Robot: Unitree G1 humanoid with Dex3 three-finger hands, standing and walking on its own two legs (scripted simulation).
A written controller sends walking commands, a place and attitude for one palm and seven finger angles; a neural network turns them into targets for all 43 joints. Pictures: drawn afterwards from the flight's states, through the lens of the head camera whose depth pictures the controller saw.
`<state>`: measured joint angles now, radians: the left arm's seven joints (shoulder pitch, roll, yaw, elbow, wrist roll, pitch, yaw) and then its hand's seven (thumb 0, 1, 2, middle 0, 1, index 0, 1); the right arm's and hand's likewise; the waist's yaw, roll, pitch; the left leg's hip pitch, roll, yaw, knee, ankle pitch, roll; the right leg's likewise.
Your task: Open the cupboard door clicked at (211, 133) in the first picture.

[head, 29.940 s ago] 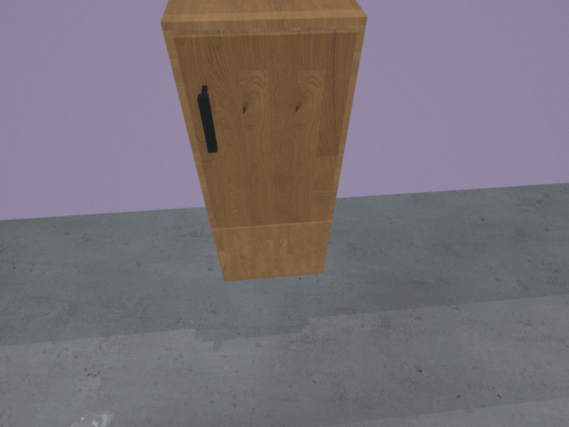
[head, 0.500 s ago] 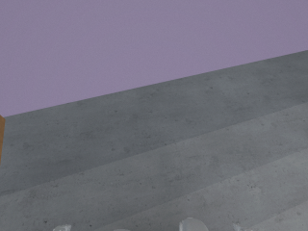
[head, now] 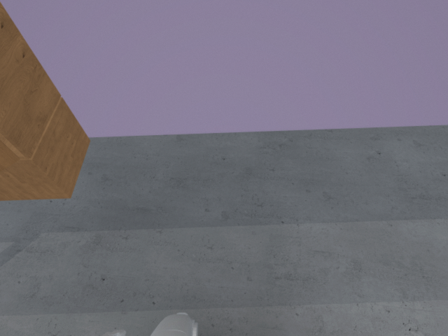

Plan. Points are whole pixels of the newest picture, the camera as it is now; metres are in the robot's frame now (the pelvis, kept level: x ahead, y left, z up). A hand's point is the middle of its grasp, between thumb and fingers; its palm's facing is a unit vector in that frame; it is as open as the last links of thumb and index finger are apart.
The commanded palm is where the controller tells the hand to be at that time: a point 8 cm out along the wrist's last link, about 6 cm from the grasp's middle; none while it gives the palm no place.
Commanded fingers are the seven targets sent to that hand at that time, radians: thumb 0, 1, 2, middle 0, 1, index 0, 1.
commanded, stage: turn to face it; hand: left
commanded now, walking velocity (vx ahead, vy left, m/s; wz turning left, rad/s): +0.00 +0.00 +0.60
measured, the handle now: out of the picture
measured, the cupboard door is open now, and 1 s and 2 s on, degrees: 47 47 47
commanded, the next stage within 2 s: take the last steps up to it in 1.34 s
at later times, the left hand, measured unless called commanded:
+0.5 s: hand out of the picture +0.08 +0.22 -0.16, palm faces +0.27 -0.92 -0.29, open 7.4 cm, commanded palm none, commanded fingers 0.00 0.90 0.90 -0.20 -0.30 -0.20 -0.30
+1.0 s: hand out of the picture -0.08 +0.19 -0.20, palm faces +0.58 -0.78 -0.24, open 7.4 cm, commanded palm none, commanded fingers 0.00 0.90 0.90 -0.20 -0.30 -0.20 -0.30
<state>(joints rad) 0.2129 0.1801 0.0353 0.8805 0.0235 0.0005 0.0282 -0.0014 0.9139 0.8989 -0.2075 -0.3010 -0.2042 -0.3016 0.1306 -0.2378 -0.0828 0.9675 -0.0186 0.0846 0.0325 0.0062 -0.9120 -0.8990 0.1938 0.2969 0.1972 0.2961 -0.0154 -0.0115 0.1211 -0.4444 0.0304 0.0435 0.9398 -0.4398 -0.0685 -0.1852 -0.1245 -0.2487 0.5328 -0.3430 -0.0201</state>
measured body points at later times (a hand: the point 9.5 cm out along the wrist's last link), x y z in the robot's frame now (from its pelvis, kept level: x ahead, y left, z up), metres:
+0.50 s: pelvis +0.02 -0.01 -0.01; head +0.08 -0.01 +0.43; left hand +0.06 +0.27 -0.14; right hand +0.17 -0.24 -0.16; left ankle +0.00 +0.13 -0.74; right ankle +0.04 -0.13 -0.74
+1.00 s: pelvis +0.03 +0.00 -0.02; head +0.06 +0.06 +0.43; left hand -0.11 +0.23 -0.18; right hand +0.28 -0.13 -0.14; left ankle -0.02 +0.08 -0.74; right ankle +0.04 -0.13 -0.71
